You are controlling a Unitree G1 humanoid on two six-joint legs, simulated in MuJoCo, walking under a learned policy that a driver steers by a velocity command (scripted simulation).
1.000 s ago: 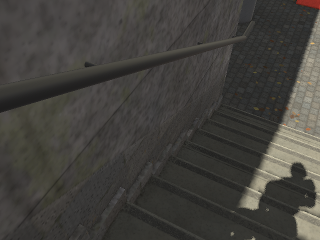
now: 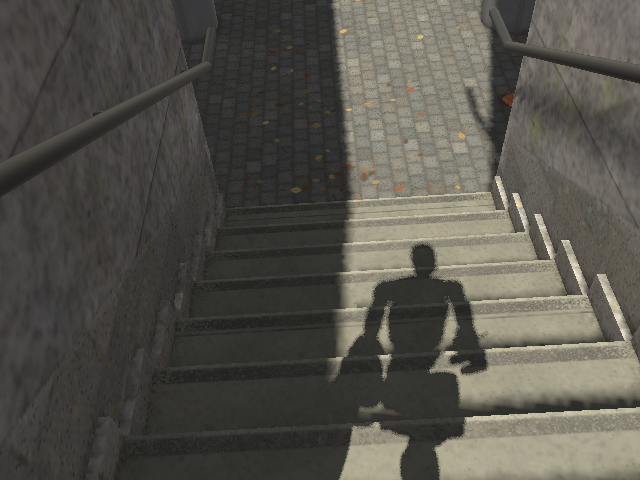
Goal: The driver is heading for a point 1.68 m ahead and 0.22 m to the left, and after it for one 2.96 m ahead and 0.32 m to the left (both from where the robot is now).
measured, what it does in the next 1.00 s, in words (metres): steps on the spot: left foot, then right foot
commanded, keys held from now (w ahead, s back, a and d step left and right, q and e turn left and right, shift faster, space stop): e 0.12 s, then no key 0.88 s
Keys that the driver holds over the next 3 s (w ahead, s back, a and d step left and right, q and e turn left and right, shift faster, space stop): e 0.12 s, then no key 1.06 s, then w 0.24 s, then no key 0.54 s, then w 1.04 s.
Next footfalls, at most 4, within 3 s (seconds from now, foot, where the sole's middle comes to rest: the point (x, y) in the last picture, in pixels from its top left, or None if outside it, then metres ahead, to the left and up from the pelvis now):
0.36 left None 0.04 0.18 -0.76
0.68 right None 0.03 -0.02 -0.76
1.64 left None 0.18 0.21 -0.77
2.02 right None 0.39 0.02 -0.91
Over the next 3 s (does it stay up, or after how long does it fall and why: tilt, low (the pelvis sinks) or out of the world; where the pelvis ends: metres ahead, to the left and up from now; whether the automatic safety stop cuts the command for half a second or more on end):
stays up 0.76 0.04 -0.38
